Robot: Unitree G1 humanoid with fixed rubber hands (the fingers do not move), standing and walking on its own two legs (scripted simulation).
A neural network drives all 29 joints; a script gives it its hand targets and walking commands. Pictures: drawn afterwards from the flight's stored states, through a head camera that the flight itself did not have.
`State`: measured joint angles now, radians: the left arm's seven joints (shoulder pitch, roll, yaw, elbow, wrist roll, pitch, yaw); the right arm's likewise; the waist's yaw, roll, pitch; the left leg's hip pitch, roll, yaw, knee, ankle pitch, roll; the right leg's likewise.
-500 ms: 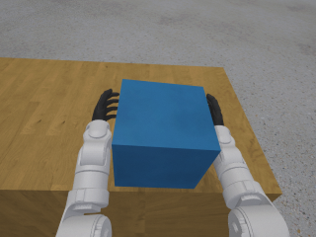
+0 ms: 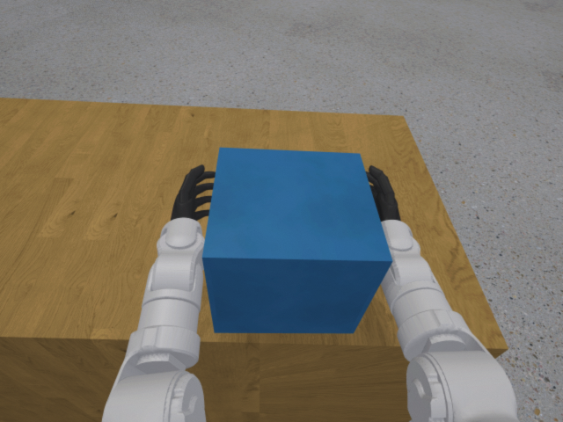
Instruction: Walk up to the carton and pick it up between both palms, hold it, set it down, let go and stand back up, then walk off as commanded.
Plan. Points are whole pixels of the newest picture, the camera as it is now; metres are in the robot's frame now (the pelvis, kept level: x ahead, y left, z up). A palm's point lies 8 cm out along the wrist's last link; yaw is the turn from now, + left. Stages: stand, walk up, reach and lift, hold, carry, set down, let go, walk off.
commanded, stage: set down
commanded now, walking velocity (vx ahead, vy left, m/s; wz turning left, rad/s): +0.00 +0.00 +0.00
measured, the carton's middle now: (287, 242) +0.35 +0.01 +0.09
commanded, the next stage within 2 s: none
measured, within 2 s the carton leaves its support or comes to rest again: rests again in 0.94 s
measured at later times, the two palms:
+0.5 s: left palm (203, 230) +0.38 +0.14 +0.06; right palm (388, 228) +0.40 -0.15 +0.07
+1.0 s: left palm (201, 243) +0.38 +0.15 +0.04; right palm (380, 240) +0.39 -0.14 +0.04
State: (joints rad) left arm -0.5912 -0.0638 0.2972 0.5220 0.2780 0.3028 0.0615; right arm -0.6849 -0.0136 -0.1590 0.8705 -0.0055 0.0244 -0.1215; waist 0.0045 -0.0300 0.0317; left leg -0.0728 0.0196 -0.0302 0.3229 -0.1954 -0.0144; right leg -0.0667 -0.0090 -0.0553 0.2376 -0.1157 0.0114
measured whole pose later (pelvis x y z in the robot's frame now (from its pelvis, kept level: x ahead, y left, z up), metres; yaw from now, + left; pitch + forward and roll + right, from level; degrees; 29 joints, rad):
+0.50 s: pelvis +0.01 -0.01 +0.00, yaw -2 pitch +3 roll -1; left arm -0.61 -0.07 0.32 0.73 0.25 0.11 0.10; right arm -0.67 -0.02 -0.21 0.93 -0.08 -0.05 -0.10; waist 0.04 -0.01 -0.02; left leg -0.17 0.04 0.00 0.31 -0.18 -0.02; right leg -0.18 0.01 -0.03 0.23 -0.10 0.00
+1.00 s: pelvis +0.01 +0.00 +0.00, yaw -2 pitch +6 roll -1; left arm -0.60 -0.06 0.31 0.85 0.23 -0.03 0.12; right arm -0.67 0.01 -0.32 1.01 -0.20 -0.17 -0.08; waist 0.04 -0.01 -0.05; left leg -0.26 0.03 0.00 0.33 -0.19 -0.02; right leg -0.26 0.00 -0.03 0.24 -0.09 0.01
